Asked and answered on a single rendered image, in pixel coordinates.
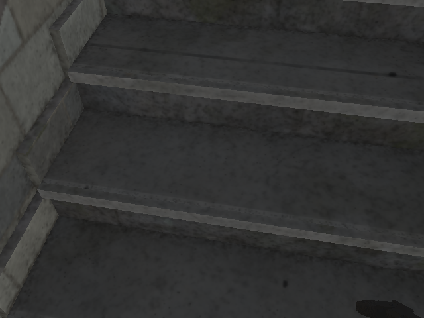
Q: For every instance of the right robot hand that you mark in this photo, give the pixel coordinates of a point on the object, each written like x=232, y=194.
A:
x=384, y=309

